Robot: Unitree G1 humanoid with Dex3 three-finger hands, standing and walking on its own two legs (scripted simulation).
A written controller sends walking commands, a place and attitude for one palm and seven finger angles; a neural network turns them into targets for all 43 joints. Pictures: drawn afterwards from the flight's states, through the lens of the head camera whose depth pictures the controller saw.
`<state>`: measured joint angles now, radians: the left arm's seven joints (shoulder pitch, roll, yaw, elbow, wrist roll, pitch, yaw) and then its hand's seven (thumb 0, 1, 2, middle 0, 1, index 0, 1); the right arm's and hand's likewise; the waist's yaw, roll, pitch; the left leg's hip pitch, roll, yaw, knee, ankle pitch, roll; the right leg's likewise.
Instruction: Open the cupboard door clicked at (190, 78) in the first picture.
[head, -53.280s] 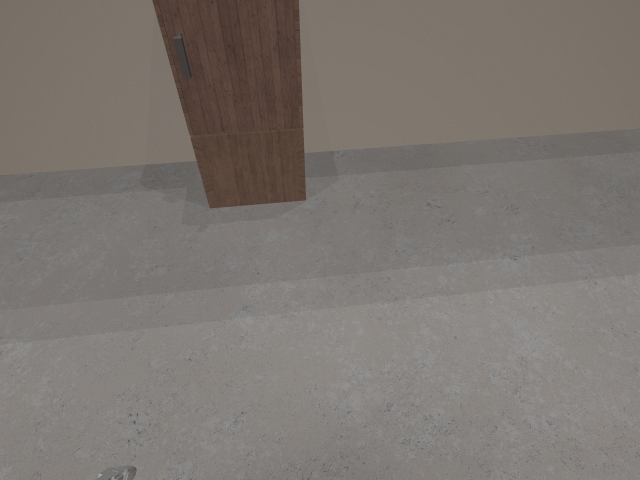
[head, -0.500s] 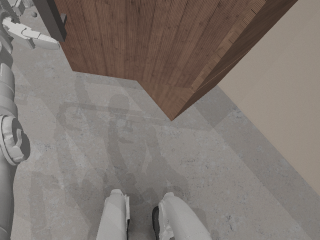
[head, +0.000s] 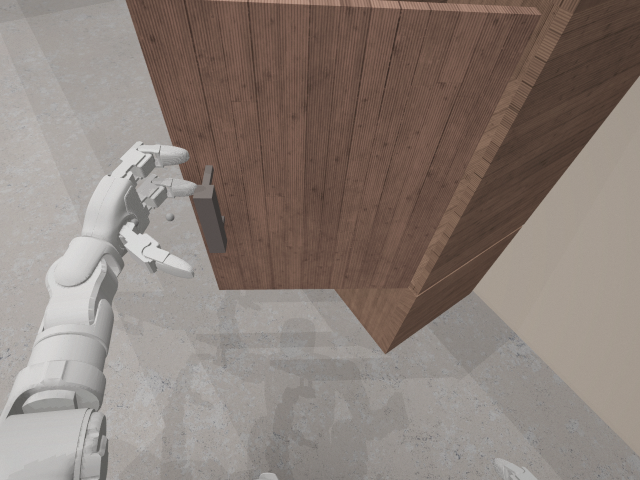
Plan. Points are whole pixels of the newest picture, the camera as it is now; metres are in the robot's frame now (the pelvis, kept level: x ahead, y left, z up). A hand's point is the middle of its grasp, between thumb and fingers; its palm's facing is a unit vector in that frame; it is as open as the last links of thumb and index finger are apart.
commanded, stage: draw the hand back to the body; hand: left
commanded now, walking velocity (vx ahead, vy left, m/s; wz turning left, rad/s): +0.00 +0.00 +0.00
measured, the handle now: (213, 210) +0.50 +0.16 +0.01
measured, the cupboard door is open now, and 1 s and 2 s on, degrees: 58 58 58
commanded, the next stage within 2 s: step back with the hand held close in 1.06 s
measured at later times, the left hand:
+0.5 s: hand (75, 299) +0.26 +0.22 +0.17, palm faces +0.35 -0.88 -0.32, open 10.2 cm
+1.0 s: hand (39, 362) +0.20 +0.21 +0.19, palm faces +0.44 -0.81 -0.38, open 7.5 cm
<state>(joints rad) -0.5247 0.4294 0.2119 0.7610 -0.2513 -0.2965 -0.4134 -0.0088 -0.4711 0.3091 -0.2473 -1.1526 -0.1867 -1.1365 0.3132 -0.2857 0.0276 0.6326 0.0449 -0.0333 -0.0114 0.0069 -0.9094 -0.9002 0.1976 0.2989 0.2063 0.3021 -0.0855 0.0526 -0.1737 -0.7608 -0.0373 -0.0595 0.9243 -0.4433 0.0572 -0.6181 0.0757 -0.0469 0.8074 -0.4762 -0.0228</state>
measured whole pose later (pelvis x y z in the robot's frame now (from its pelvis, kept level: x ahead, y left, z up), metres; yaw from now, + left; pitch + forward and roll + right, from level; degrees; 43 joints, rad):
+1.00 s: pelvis -0.01 -0.05 +0.05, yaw -1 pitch -2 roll +1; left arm 0.37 0.32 0.31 -0.21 -0.08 -0.11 0.11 0.02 0.87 0.89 -0.21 -0.31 -0.21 -0.31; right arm 0.19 -0.24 0.02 0.66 0.02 -0.12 -0.11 0.01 -0.91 -0.90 0.20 0.30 0.21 0.30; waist 0.05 0.09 -0.01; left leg -0.16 -0.02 -0.03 0.45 -0.25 0.00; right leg -0.08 0.08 0.00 0.42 -0.30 -0.08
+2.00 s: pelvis -0.13 -0.01 +0.04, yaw +5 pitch +1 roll -2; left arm 0.50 0.42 0.42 -0.43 -0.02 -0.21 0.14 0.02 0.89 0.89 -0.21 -0.30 -0.21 -0.30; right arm 0.24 -0.24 0.00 0.59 0.00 -0.05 -0.11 0.01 -0.91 -0.90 0.20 0.30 0.21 0.30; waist -0.03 0.05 -0.01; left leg -0.47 -0.01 0.06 0.52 -0.17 0.07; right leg -0.23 0.10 0.04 0.61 -0.35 -0.01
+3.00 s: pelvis -0.36 -0.03 +0.04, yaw -5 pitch +1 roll +0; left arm 0.64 0.43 0.41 -0.46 -0.03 -0.20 0.15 0.02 0.88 0.89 -0.21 -0.30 -0.21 -0.30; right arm 0.31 -0.22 0.00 0.65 0.00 -0.11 -0.10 0.01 -0.91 -0.90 0.20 0.30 0.20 0.30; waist -0.07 0.01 -0.05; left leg -0.36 0.01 0.04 0.49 -0.20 0.01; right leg -0.18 0.06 0.02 0.51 -0.37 -0.05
